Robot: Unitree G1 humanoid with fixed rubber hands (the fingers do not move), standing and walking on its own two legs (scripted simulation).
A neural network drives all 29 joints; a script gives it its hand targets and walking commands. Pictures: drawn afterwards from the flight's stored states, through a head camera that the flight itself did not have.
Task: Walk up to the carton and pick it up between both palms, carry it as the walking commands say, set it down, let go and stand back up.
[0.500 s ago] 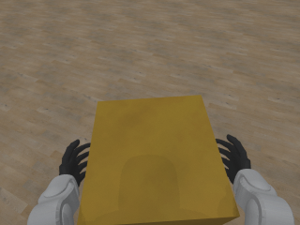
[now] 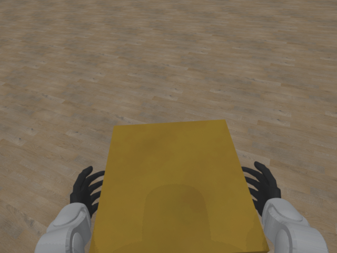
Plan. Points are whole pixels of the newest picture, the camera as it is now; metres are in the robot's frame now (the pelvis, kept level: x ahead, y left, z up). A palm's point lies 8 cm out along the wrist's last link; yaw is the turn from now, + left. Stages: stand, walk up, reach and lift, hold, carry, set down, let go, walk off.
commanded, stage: carry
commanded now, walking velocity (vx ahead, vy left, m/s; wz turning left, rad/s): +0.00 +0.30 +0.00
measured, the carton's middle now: (173, 198) +0.26 +0.00 +0.00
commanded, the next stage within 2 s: none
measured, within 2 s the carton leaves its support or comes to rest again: neither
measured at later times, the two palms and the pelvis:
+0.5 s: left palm (2, 208) +0.22 +0.35 +0.09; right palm (181, 204) +0.21 -0.02 +0.08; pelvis +0.00 +0.17 -0.02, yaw +1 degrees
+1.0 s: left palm out of the picture +0.21 +0.53 +0.07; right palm (91, 202) +0.22 +0.17 +0.08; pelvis +0.00 +0.34 -0.01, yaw +2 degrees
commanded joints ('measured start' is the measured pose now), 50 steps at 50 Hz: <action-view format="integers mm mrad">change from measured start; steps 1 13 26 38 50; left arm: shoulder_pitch -359 -358 -265 -302 -364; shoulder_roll -639 -621 -574 -582 -682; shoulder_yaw -798 -851 -788 -805 -878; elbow -139 -197 -85 -199 -208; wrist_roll -336 -310 -304 -314 -338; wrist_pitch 7 32 45 27 16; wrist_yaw -79 -60 -61 -54 -65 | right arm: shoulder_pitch -412 -325 -336 -334 -314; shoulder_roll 682 655 585 654 683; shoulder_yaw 811 745 766 773 757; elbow -126 -94 -137 -106 -144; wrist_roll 298 282 271 297 291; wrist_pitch -24 -15 1 1 -39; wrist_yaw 50 69 49 47 83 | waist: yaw -4 -17 13 -5 -13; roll -250 254 -327 -322 170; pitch -60 -164 -45 -112 -207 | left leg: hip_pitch -72 480 -193 123 360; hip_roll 52 312 13 41 234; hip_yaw -2 -207 -51 81 -64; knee -79 -689 -51 -460 -696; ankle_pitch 19 726 -182 16 422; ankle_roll -28 209 18 -9 231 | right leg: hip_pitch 135 -318 200 130 -177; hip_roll -234 26 -503 -245 34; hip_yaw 152 52 622 117 -13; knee -169 617 -315 -109 432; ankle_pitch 433 -482 276 464 -213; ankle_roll -90 40 -227 -58 28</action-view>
